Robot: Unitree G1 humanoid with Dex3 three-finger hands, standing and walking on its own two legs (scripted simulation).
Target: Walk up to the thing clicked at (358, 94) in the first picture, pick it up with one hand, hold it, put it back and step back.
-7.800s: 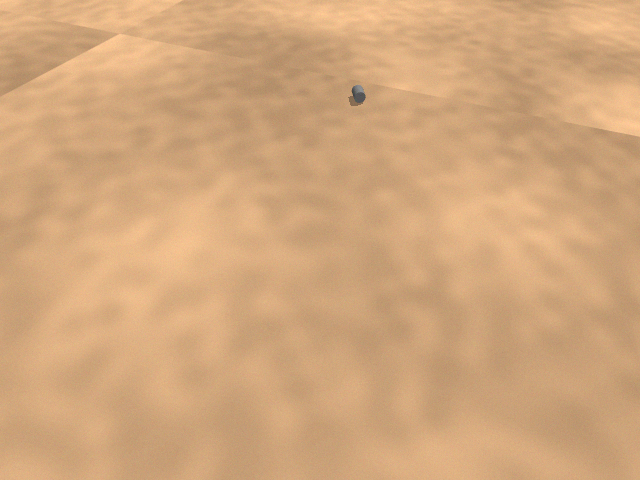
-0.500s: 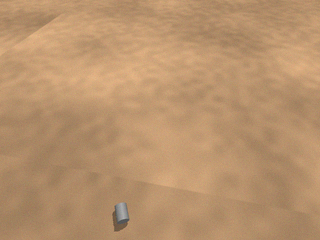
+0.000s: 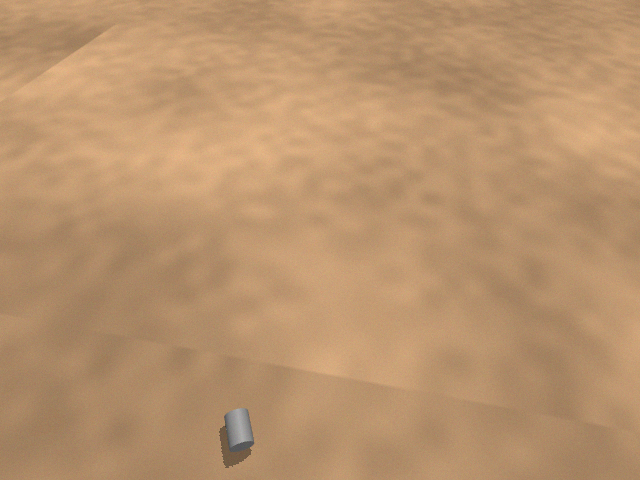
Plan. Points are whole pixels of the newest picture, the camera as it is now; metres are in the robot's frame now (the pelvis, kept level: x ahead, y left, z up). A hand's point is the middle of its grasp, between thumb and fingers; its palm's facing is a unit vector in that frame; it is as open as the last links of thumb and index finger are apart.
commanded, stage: walk up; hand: left
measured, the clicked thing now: (239, 429) +0.42 +0.23 -0.75
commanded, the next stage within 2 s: none
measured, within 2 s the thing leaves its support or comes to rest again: neither
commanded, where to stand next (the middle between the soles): +0.04 +0.00 m, yaw +0 degrees
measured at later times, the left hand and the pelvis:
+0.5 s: hand out of the picture -0.01 +0.24 -0.17, palm faces +0.01 -0.91 -0.41, open 7.3 cm; pelvis -0.07 -0.04 -0.03, yaw +1 degrees
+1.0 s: hand out of the picture -0.01 +0.28 -0.16, palm faces +0.07 -0.92 -0.39, open 7.3 cm; pelvis -0.03 -0.01 -0.02, yaw +5 degrees
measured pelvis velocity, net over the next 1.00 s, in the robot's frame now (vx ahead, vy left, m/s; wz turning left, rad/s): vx -0.03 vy -0.01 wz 0.09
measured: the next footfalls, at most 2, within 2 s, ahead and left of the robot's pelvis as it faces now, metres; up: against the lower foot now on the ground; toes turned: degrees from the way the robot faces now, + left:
left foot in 0.78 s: -0.04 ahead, +0.12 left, +0.00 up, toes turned +6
right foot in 1.06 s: +0.12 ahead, -0.13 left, +0.00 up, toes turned +3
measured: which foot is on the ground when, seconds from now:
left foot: down 0.00-0.42, up 0.44-0.76, down 0.78-1.00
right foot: down 0.00-0.78, up 0.80-1.00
